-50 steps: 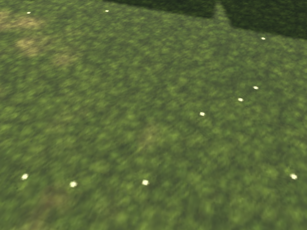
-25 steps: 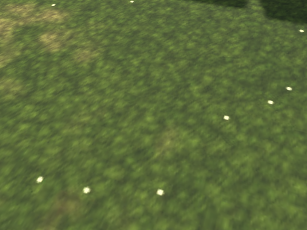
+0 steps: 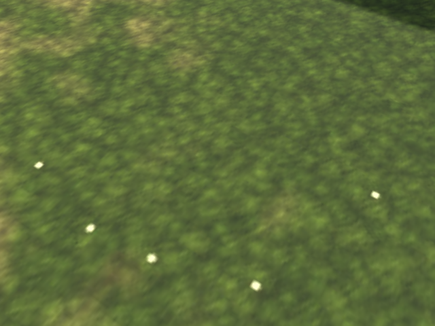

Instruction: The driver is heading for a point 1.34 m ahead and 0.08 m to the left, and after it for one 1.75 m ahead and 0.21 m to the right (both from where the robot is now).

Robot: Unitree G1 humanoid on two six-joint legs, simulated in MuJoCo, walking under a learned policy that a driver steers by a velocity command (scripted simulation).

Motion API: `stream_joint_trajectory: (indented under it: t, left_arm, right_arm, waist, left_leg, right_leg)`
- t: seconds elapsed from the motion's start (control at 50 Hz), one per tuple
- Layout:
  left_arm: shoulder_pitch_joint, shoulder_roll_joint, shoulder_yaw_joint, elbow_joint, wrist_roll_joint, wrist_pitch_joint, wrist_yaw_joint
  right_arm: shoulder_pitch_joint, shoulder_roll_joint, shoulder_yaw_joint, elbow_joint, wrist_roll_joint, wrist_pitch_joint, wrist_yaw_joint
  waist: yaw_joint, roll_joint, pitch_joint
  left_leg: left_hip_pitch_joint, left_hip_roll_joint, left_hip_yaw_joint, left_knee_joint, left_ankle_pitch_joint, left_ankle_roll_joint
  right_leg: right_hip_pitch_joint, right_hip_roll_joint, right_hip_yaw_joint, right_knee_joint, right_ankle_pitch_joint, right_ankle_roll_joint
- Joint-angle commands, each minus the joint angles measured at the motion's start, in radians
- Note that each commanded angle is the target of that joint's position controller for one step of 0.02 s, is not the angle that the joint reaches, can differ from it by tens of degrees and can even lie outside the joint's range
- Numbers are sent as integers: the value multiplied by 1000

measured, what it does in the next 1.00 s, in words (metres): walks ahead, turning left: right foot, then left foot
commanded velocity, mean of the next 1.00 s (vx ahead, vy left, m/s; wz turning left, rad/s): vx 0.25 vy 0.00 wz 0.32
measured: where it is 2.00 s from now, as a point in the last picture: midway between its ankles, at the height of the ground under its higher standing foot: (162, 237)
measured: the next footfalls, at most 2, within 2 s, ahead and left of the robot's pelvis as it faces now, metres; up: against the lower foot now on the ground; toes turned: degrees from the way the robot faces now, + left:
right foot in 0.08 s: +0.07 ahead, -0.14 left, +0.00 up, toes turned +9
left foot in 0.52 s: +0.01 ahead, +0.12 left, +0.00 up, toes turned +21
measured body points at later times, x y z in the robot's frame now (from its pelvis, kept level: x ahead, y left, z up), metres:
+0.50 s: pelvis +0.02 +0.00 +0.00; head +0.04 +0.01 +0.45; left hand +0.03 +0.31 -0.11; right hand +0.27 -0.20 -0.08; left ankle -0.02 +0.11 -0.73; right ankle +0.03 -0.15 -0.74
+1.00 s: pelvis +0.22 +0.08 -0.02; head +0.26 +0.10 +0.43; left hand +0.37 +0.37 -0.11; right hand +0.31 -0.20 -0.13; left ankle -0.02 +0.10 -0.73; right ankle +0.39 +0.05 -0.74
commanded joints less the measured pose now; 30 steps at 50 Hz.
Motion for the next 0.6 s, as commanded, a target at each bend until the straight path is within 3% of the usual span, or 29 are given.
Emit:
stream_joint_trajectory:
  t: [0.02,0.06,0.08,0.1,0.12,0.14,0.18,0.2,0.24,0.28,0.32,0.36,0.44,0.48,0.5,0.52,0.54,0.56,0.58,0.6]
  left_arm:
    - [25,101,32,-64,-7,-30,-9]
    - [87,105,42,-45,-7,-40,-15]
    - [114,160,58,-44,5,-40,-10]
    - [74,256,77,-50,27,-27,-4]
    - [59,211,68,-66,55,-29,-7]
    - [7,154,49,-90,48,-32,-3]
    - [-50,105,35,-101,15,-29,7]
    - [-42,100,30,-99,8,-26,12]
    - [-3,106,31,-93,16,-14,21]
    - [41,124,38,-86,21,-4,26]
    - [82,153,51,-79,13,0,24]
    - [86,183,61,-79,2,-4,16]
    - [80,209,71,-72,-18,-27,-11]
    - [65,202,66,-58,-36,-34,-27]
    - [63,173,56,-50,-38,-37,-32]
    - [69,107,32,-45,-23,-44,-39]
    - [23,11,-4,-84,23,-56,-51]
    - [-9,70,16,-135,3,-75,-50]
    - [-46,148,37,-132,-26,-86,-50]
    - [-35,160,42,-125,-33,-92,-55]
  right_arm:
    - [-34,-164,-49,-77,6,-4,-4]
    - [-56,-150,-44,-80,21,4,-8]
    - [-26,-115,-34,-79,20,4,-8]
    - [7,-71,-23,-99,13,-1,-5]
    - [10,-151,-48,-93,0,-11,-6]
    - [35,-198,-68,-69,6,-10,-3]
    - [67,-163,-67,-26,8,9,-6]
    - [63,-136,-60,-25,11,15,-4]
    - [16,-105,-47,-47,22,17,2]
    - [-42,-87,-37,-73,24,14,5]
    - [-70,-75,-26,-88,21,13,14]
    - [-93,-66,-17,-105,17,8,26]
    - [-75,-69,-13,-100,16,-7,42]
    - [7,-54,-12,-63,18,-18,45]
    - [93,-54,-16,-19,18,-22,43]
    - [203,-80,-30,22,21,-25,36]
    - [319,-163,-45,36,11,-33,23]
    - [277,-251,-59,0,5,-57,29]
    - [248,-178,-42,-1,8,-80,36]
    - [211,-132,-25,6,6,-95,37]
  waist:
    - [16,170,-163]
    - [56,159,-164]
    - [47,79,-179]
    - [-12,-211,-125]
    - [17,-251,-115]
    - [-2,-170,-106]
    - [-13,-125,-80]
    - [-2,-126,-73]
    - [28,-144,-70]
    - [67,-161,-85]
    - [100,-161,-111]
    - [112,-181,-93]
    - [94,-165,-57]
    - [35,-134,-57]
    - [-4,-103,-75]
    - [-49,-31,-122]
    - [-84,235,-169]
    - [-70,279,-128]
    - [-83,175,-59]
    - [-54,172,4]
  left_leg:
    - [142,241,-332,-117,82,164]
    - [109,198,-328,-59,80,113]
    - [23,144,-275,36,-64,58]
    - [-189,-21,-64,232,-349,-11]
    - [-227,-9,-7,488,-483,-62]
    - [-219,26,-23,614,-424,-80]
    - [-251,37,1,717,-306,-115]
    - [-268,42,12,749,-279,-130]
    - [-280,57,67,702,-241,-149]
    - [-297,84,88,606,-240,-164]
    - [-273,119,117,503,-239,-158]
    - [-222,139,151,411,-256,-136]
    - [-53,132,204,211,-271,-62]
    - [104,107,232,33,-178,-17]
    - [250,75,255,-44,-131,2]
    - [439,94,193,-67,-132,23]
    - [605,332,-143,-138,-70,86]
    - [544,508,-506,-256,-281,274]
    - [495,489,-461,-289,-358,287]
    - [459,441,-360,-299,-350,254]
  right_leg:
    - [68,26,-23,-120,15,-21]
    - [197,14,-42,-344,159,-53]
    - [306,-116,54,-404,197,-101]
    - [347,-319,300,-444,326,-236]
    - [267,-430,404,-460,411,-357]
    - [245,-396,323,-444,423,-353]
    - [269,-280,151,-412,399,-277]
    - [283,-269,108,-406,450,-279]
    - [321,-247,37,-410,492,-292]
    - [403,-271,25,-406,523,-311]
    - [436,-295,30,-449,280,-314]
    - [396,-312,33,-500,71,-310]
    - [287,-320,-14,-526,-28,-288]
    - [218,-305,-53,-475,-32,-269]
    - [142,-278,-93,-402,-26,-248]
    - [31,-226,-159,-249,-25,-201]
    - [-190,-123,-261,147,-203,-105]
    - [-436,-33,-170,340,-260,-76]
    - [-477,-96,-97,423,-197,-86]
    - [-494,-124,-88,409,-75,-100]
